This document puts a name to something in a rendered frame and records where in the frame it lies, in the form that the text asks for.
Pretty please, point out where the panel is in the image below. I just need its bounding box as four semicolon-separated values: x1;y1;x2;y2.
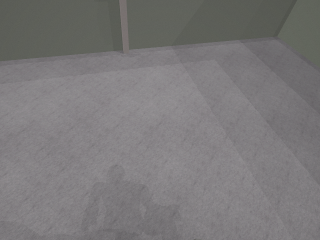
119;0;129;54

